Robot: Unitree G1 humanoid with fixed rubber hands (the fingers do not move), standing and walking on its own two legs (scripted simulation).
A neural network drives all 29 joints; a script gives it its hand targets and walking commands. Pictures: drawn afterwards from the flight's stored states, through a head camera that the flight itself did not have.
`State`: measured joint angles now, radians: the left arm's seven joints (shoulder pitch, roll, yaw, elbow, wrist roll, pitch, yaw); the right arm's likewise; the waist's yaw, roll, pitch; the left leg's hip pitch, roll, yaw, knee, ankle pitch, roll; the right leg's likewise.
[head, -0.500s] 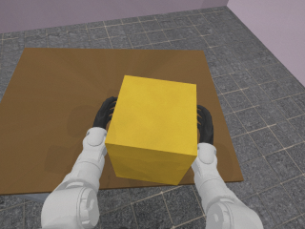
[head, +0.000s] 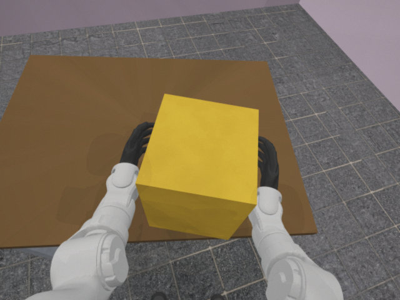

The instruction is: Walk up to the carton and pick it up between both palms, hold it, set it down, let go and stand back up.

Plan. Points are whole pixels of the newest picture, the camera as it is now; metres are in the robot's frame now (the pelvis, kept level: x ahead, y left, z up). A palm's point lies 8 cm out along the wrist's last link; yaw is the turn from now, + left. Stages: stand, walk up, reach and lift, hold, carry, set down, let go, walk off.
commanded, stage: set down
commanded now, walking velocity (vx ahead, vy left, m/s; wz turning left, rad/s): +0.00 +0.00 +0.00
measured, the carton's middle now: (199, 173) +0.39 +0.00 -0.04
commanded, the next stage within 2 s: none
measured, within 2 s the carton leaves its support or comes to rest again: neither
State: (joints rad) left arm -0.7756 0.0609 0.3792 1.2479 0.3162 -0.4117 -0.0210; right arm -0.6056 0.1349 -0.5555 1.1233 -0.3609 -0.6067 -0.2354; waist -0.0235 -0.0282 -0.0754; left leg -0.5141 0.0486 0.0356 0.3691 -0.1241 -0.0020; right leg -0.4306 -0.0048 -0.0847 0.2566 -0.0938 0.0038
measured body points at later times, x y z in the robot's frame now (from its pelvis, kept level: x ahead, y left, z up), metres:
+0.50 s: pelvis +0.00 +0.00 +0.00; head +0.10 +0.03 +0.44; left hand +0.42 +0.14 -0.01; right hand +0.37 -0.15 -0.01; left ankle +0.02 +0.12 -0.74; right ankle +0.00 -0.12 -0.74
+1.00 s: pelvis -0.01 +0.01 -0.01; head +0.09 +0.04 +0.43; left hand +0.41 +0.14 -0.01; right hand +0.36 -0.15 -0.01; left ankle +0.02 +0.12 -0.74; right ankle +0.00 -0.12 -0.74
